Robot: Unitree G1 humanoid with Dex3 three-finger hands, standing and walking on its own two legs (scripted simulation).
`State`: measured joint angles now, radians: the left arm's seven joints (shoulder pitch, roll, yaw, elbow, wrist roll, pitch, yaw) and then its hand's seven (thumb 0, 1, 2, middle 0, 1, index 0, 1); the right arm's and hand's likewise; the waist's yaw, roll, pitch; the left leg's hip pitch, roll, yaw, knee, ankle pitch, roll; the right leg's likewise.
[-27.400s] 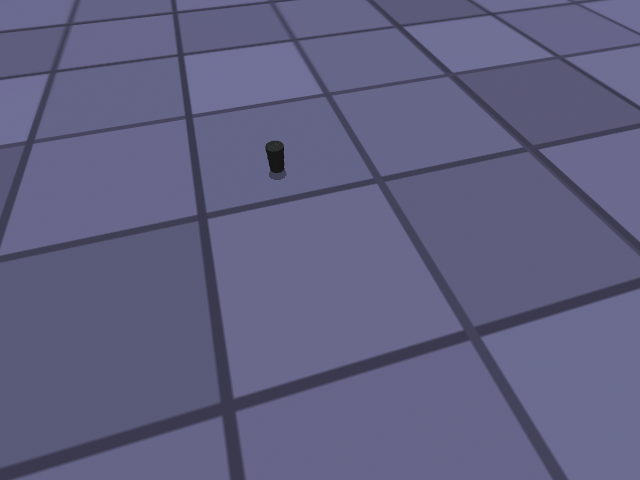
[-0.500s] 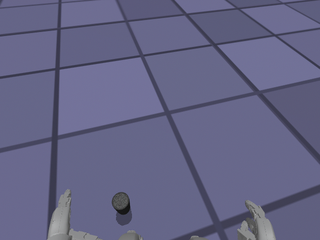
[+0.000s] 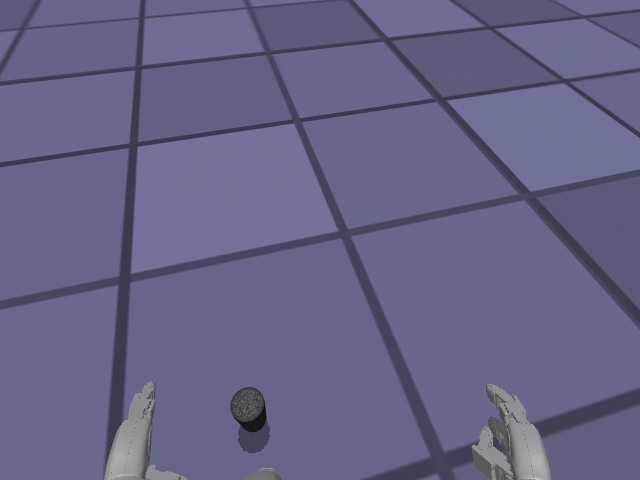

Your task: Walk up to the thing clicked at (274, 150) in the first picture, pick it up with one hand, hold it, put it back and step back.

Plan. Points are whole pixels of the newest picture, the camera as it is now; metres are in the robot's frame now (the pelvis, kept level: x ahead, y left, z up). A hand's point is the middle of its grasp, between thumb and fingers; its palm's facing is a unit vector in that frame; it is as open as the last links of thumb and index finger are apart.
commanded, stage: home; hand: left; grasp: from the side
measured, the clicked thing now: (250, 412) +0.39 +0.20 -0.65
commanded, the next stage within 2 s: stand in 1.30 s
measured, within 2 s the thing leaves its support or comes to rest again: neither
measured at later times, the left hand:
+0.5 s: hand (194, 464) +0.16 +0.17 -0.06, palm faces +0.10 -0.96 -0.28, open 17.5 cm
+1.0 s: hand (180, 459) +0.17 +0.19 -0.05, palm faces +0.10 -0.96 -0.27, open 17.5 cm
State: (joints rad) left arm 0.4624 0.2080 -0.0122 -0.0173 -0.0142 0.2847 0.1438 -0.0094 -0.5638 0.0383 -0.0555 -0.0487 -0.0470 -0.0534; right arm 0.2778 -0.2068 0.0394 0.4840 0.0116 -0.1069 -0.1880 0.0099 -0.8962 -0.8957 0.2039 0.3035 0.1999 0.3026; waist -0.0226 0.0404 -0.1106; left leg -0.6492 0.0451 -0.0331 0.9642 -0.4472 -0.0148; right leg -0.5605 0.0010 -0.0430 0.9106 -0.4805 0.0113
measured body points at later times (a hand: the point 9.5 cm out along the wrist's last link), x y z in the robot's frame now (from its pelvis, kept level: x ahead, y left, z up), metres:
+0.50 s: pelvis -0.01 -0.01 +0.00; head +0.01 -0.01 +0.45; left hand +0.15 +0.22 -0.04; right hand +0.15 -0.25 -0.07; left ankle +0.02 +0.12 -0.69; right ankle -0.01 -0.13 -0.69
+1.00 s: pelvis +0.00 +0.00 +0.00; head +0.02 +0.01 +0.45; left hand +0.16 +0.23 -0.03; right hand +0.16 -0.23 -0.07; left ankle +0.02 +0.12 -0.69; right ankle -0.01 -0.13 -0.69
